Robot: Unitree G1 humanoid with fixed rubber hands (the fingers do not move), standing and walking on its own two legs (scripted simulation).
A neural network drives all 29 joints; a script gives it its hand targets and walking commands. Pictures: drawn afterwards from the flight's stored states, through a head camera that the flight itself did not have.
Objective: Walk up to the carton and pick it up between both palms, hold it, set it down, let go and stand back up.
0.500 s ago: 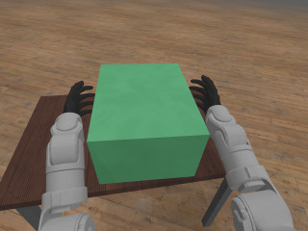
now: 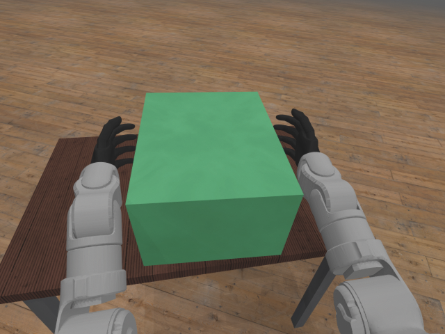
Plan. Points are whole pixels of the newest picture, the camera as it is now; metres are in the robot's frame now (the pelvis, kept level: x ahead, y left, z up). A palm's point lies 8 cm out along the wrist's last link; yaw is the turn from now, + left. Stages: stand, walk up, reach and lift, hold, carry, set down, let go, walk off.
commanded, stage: set down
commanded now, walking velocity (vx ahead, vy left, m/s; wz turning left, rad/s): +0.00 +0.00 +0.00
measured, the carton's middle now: (208, 167) +0.42 +0.00 +0.13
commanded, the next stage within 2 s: none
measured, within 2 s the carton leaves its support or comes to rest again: neither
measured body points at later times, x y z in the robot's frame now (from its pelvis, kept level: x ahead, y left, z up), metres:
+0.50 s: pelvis +0.01 -0.01 +0.00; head -0.02 +0.02 +0.45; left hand +0.39 +0.17 +0.18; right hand +0.40 -0.17 +0.17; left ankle +0.00 +0.12 -0.75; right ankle +0.01 -0.12 -0.75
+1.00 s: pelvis +0.02 -0.01 +0.00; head +0.01 +0.02 +0.45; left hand +0.42 +0.16 +0.14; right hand +0.42 -0.18 +0.15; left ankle +0.00 +0.12 -0.75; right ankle +0.01 -0.12 -0.75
